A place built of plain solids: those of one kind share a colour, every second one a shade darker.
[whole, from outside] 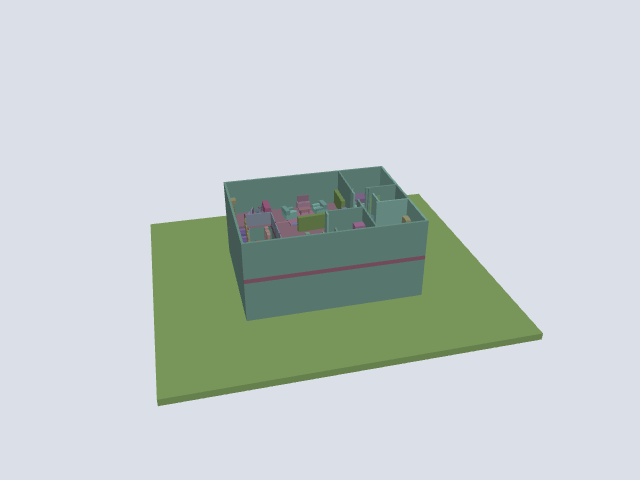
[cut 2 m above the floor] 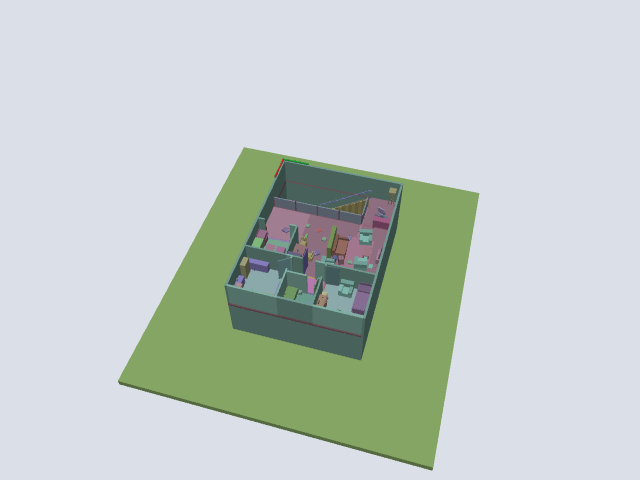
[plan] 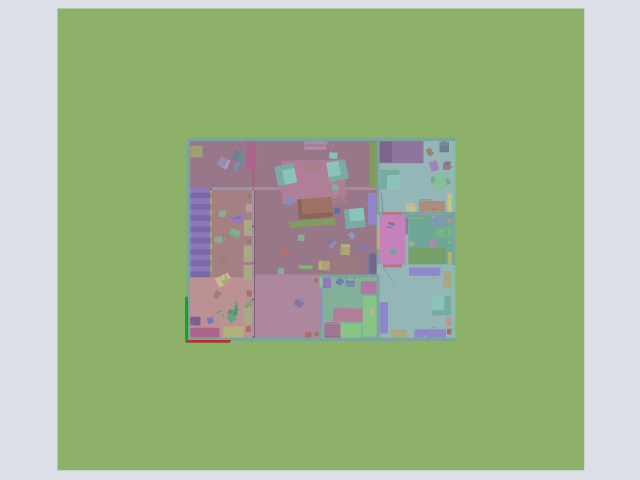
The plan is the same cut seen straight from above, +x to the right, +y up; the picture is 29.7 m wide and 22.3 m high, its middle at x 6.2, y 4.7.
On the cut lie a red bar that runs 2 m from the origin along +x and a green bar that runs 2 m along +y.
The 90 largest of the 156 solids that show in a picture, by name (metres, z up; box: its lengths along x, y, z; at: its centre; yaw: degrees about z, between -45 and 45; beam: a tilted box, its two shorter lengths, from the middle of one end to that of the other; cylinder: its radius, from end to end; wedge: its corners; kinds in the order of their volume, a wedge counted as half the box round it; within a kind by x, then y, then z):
{
 "under_1": {"box": [24.48, 21.46, 0.5], "at": [6.24, 4.73, -0.48]},
 "wall_1": {"box": [0.16, 9.14, 6.02], "at": [0.08, 4.73, 2.71]},
 "wall_2": {"box": [12.48, 0.16, 6.02], "at": [6.24, 0.08, 2.71]},
 "wall_3": {"box": [0.13, 0.47, 2.67], "at": [6.24, 0.4, 4.39]},
 "wall_4": {"box": [0.13, 0.47, 2.67], "at": [6.24, 2.74, 4.39]},
 "wall_5": {"box": [12.48, 0.16, 6.02], "at": [6.24, 9.38, 2.71]},
 "wall_6": {"box": [2.79, 0.13, 2.67], "at": [7.57, 3.04, 4.39]},
 "wall_7": {"box": [0.13, 2.81, 2.67], "at": [8.9, 1.56, 4.39]},
 "wall_8": {"box": [0.13, 0.7, 2.67], "at": [8.9, 3.92, 4.39]},
 "wall_9": {"box": [0.13, 0.71, 2.67], "at": [8.9, 5.51, 4.39]},
 "wall_10": {"box": [0.13, 3.3, 2.67], "at": [8.9, 7.65, 4.39]},
 "wall_11": {"box": [0.13, 1.39, 2.67], "at": [10.23, 4.26, 4.39]},
 "wall_12": {"box": [2.47, 0.13, 2.67], "at": [11.24, 3.5, 4.39]},
 "wall_13": {"box": [2.47, 0.13, 2.67], "at": [11.24, 5.93, 4.39]},
 "wall_14": {"box": [0.16, 3.28, 2.67], "at": [12.4, 1.8, 4.39]},
 "wall_15": {"box": [0.16, 2.3, 2.67], "at": [12.4, 4.72, 4.39]},
 "wall_16": {"box": [0.16, 9.14, 3.05], "at": [12.4, 4.73, 1.22]},
 "wall_17": {"box": [0.16, 3.3, 2.67], "at": [12.4, 7.65, 4.39]},
 "stair_1": {"box": [0.94, 4.19, 0.48], "at": [0.63, 5.06, -0.06]},
 "stair_2": {"box": [0.94, 3.93, 0.66], "at": [0.63, 5.19, 0.03]},
 "stair_3": {"box": [0.94, 3.66, 0.84], "at": [0.63, 5.33, 0.12]},
 "stair_4": {"box": [0.94, 3.4, 1.02], "at": [0.63, 5.46, 0.21]},
 "stair_5": {"box": [0.94, 3.14, 1.2], "at": [0.63, 5.59, 0.3]},
 "stair_6": {"box": [0.94, 2.88, 1.38], "at": [0.63, 5.72, 0.39]},
 "stair_7": {"box": [0.94, 2.62, 1.56], "at": [0.63, 5.85, 0.48]},
 "stair_8": {"box": [0.94, 2.36, 1.74], "at": [0.63, 5.98, 0.57]},
 "stair_9": {"box": [0.94, 2.09, 1.91], "at": [0.63, 6.11, 0.66]},
 "stair_10": {"box": [0.94, 1.83, 2.09], "at": [0.63, 6.24, 0.75]},
 "stair_11": {"box": [0.94, 1.57, 2.27], "at": [0.63, 6.37, 0.84]},
 "stair_12": {"box": [0.94, 1.31, 2.45], "at": [0.63, 6.5, 0.93]},
 "stair_13": {"box": [0.94, 1.05, 2.63], "at": [0.63, 6.63, 1.02]},
 "stair_14": {"box": [0.94, 0.79, 2.81], "at": [0.63, 6.76, 1.11]},
 "stair_15": {"box": [0.94, 0.52, 2.99], "at": [0.63, 6.9, 1.2]},
 "stair_16": {"box": [0.94, 0.26, 3.17], "at": [0.63, 7.03, 1.29]},
 "floor_shut_1": {"box": [9.14, 9.14, 0.5], "at": [7.75, 4.73, -0.25]},
 "upper_floor_living_1": {"box": [8.68, 2.14, 0.16], "at": [4.5, 8.23, 2.97]},
 "upper_floor_living_2": {"box": [3.12, 2.94, 0.16], "at": [4.62, 1.63, 2.97]},
 "upper_floor_living_3": {"box": [7.74, 0.13, 0.16], "at": [4.97, 7.09, 2.97]},
 "upper_floor_living_4": {"box": [5.78, 3.93, 0.16], "at": [5.95, 5.06, 2.97]},
 "floor_hall_1": {"box": [2.9, 2.81, 0.5], "at": [1.61, 1.56, -0.25]},
 "floor_hall_2": {"box": [1.96, 4.06, 0.5], "at": [2.08, 5.0, -0.25]},
 "upper_floor_bedroom_1": {"box": [3.36, 3.28, 0.16], "at": [10.64, 1.8, 2.97]},
 "upper_floor_bedroom_2": {"box": [3.36, 3.3, 0.16], "at": [10.64, 7.65, 2.97]},
 "flat_shelf_1": {"box": [0.39, 0.76, 1.46], "at": [2.85, 1.16, 0.73]},
 "flat_shelf_2": {"box": [0.39, 0.76, 1.46], "at": [2.85, 3.16, 0.73]},
 "flat_shelf_3": {"box": [0.39, 0.76, 1.46], "at": [2.85, 4.06, 0.73]},
 "flat_shelf_4": {"box": [0.39, 0.76, 1.46], "at": [2.85, 5.26, 0.73]},
 "flat_shelf_5": {"box": [0.76, 0.39, 1.46], "at": [9.87, 0.36, 3.78]},
 "flat_shelf_6": {"box": [0.39, 0.76, 1.46], "at": [12.12, 2.86, 3.78]},
 "armchair_club_1": {"box": [0.33, 0.92, 0.38], "at": [4.32, 7.68, 3.66], "yaw": 11.5},
 "armchair_club_2": {"box": [0.9, 0.92, 0.35], "at": [4.61, 7.74, 3.29], "yaw": 11.5},
 "armchair_club_3": {"box": [0.9, 0.92, 0.35], "at": [7.01, 7.92, 3.29], "yaw": 10.5},
 "armchair_club_4": {"box": [0.33, 0.92, 0.38], "at": [7.3, 7.97, 3.66], "yaw": 10.5},
 "armchair_club_5": {"box": [0.92, 0.9, 0.35], "at": [7.81, 5.71, 3.29], "yaw": 6.0},
 "armchair_club_6": {"box": [0.92, 0.33, 0.38], "at": [7.84, 5.42, 3.66], "yaw": 6.0},
 "armchair_club_7": {"box": [0.33, 0.92, 0.38], "at": [9.15, 7.5, 3.66]},
 "armchair_club_8": {"box": [0.9, 0.92, 0.35], "at": [9.44, 7.5, 3.29]},
 "armchair_club_9": {"box": [0.9, 0.92, 0.35], "at": [11.84, 1.66, 3.29]},
 "armchair_club_10": {"box": [0.33, 0.92, 0.38], "at": [12.14, 1.66, 3.66]},
 "cube_shelf_1": {"box": [0.39, 1.46, 0.76], "at": [8.62, 6.15, 3.43]},
 "cube_shelf_2": {"box": [0.39, 1.46, 0.76], "at": [9.17, 1.08, 3.43]},
 "cube_shelf_3": {"box": [1.46, 0.39, 0.76], "at": [11.07, 3.23, 3.43]},
 "cube_shelf_4": {"box": [1.46, 0.39, 0.76], "at": [11.32, 0.36, 3.43]},
 "bookcase_1": {"box": [2.14, 0.31, 1.15], "at": [5.83, 5.5, 3.62], "yaw": 4.2},
 "bookcase_2": {"box": [0.31, 2.14, 1.15], "at": [8.67, 8.19, 3.62]},
 "wall_band_1": {"box": [0.13, 6.87, 0.31], "at": [3.12, 3.59, 2.89]},
 "wall_band_2": {"box": [12.48, 0.16, 0.31], "at": [6.24, 0.08, 2.89]},
 "wall_band_3": {"box": [0.16, 9.14, 0.31], "at": [12.4, 4.73, 2.89]},
 "upper_floor_kitchen_1": {"box": [2.53, 2.81, 0.16], "at": [7.57, 1.56, 2.97]},
 "child_bed_1": {"box": [2.06, 1.06, 0.4], "at": [9.97, 8.8, 3.43]},
 "sideboard_1": {"box": [1.35, 0.45, 0.71], "at": [0.85, 0.4, 0.51]},
 "sideboard_2": {"box": [0.45, 1.35, 0.71], "at": [3.01, 8.6, 3.55]},
 "upper_floor_bath_1": {"box": [2.03, 2.3, 0.16], "at": [11.31, 4.72, 2.97]},
 "fridge_flat_1": {"box": [0.73, 0.6, 1.66], "at": [8.46, 2.48, 3.88]},
 "stair_guard_1": {"box": [1.96, 0.08, 0.98], "at": [2.08, 7.07, 3.54]},
 "stair_guard_2": {"box": [0.08, 6.87, 0.98], "at": [3.1, 3.59, 3.54]},
 "sofa_1": {"box": [1.6, 0.93, 0.34], "at": [5.98, 6.18, 3.33], "yaw": 4.2},
 "sofa_2": {"box": [1.6, 0.23, 0.39], "at": [6.01, 5.82, 3.69], "yaw": 4.2},
 "chest_drawers_1": {"box": [1.24, 0.5, 1.03], "at": [11.4, 6.26, 3.57]},
 "bathtub_1": {"box": [1.7, 0.76, 0.44], "at": [11.16, 3.96, 3.27]},
 "billy_1": {"box": [0.28, 0.42, 2.02], "at": [2.9, 6.18, 1.01]},
 "billy_2": {"box": [0.28, 0.42, 2.02], "at": [12.17, 0.9, 4.06]},
 "range_cooker_1": {"box": [0.76, 0.65, 0.94], "at": [6.78, 0.49, 3.52]},
 "rug_1": {"box": [2.9, 2.0, 0.08], "at": [5.89, 7.41, 3.02], "yaw": 1.2},
 "upper_floor_lobby_1": {"box": [1.2, 2.3, 0.16], "at": [9.56, 4.72, 2.97]},
 "china_cabinet_1": {"box": [0.33, 0.95, 1.07], "at": [8.66, 3.6, 4.41]},
 "wall_foot_1": {"box": [0.16, 9.14, 0.17], "at": [0.08, 4.73, 2.97]},
 "trunk_1": {"box": [0.95, 0.5, 0.42], "at": [2.19, 0.43, 0.21]},
 "tv_board_1": {"box": [1.0, 0.4, 0.48], "at": [5.98, 9.09, 3.29]},
 "leaning_mirror_1": {"box": [0.2, 0.83, 1.12], "at": [12.22, 6.42, 3.61]}
}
